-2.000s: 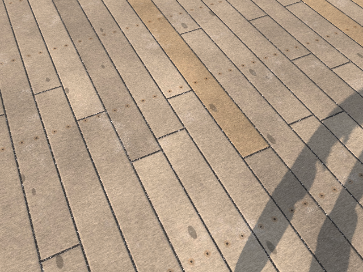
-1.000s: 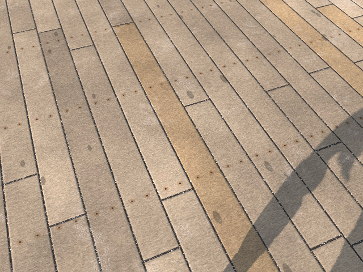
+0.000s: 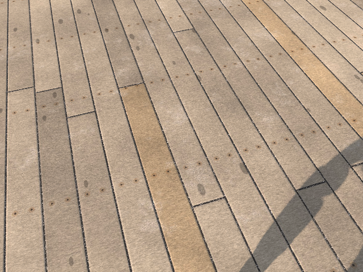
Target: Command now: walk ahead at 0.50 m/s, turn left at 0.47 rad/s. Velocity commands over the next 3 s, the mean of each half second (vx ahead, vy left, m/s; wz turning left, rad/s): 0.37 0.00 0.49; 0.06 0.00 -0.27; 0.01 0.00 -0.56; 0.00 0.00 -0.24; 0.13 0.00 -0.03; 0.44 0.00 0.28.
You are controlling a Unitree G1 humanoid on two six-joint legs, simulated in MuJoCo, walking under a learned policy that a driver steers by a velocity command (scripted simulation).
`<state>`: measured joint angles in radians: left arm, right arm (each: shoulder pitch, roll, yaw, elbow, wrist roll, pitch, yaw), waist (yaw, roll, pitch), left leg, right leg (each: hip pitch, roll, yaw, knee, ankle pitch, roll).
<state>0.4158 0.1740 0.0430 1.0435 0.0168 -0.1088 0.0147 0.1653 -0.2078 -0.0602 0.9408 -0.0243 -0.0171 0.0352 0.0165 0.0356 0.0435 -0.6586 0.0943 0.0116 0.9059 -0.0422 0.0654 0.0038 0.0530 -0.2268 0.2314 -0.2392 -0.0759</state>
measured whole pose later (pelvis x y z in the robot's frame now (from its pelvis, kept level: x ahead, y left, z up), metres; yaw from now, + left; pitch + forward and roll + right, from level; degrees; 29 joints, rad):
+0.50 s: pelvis +0.22 +0.06 +0.00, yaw +16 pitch +0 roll +0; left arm 0.12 0.24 0.05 0.82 0.03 -0.01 0.01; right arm 0.27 -0.25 -0.07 0.92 -0.01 -0.04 -0.01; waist -0.02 -0.04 0.10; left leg -0.18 -0.14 -0.01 0.34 -0.17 0.14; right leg -0.64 -0.10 0.03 1.02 -0.24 0.04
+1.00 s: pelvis +0.30 +0.04 +0.00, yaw +4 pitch +1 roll +1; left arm 0.26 0.27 0.07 0.85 0.01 0.03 0.01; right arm 0.13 -0.25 -0.05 0.83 -0.02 0.03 -0.03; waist 0.02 0.02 0.07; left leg -0.48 -0.02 -0.05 1.01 -0.42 -0.04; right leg -0.28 0.09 0.07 0.43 -0.16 -0.08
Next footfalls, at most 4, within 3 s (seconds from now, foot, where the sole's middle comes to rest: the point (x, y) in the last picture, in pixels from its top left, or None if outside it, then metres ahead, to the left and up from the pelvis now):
0.20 left None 0.25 0.10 -0.78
0.78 right None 0.38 -0.02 -0.78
1.24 left None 0.35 0.18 -0.78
1.70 right None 0.27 -0.03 -0.78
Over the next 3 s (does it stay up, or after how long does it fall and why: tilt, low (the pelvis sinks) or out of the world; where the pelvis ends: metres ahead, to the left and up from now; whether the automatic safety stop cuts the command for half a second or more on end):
stays up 0.51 -0.02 -0.03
